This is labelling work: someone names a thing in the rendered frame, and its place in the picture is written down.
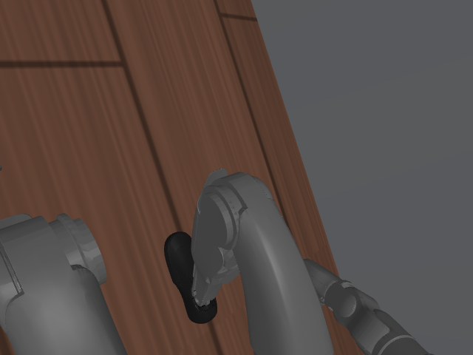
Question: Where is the right robot hand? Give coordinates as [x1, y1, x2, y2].
[304, 259, 342, 305]

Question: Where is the right robot foot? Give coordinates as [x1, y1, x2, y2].
[164, 231, 217, 324]

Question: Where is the right robot arm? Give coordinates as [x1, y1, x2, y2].
[324, 280, 434, 355]

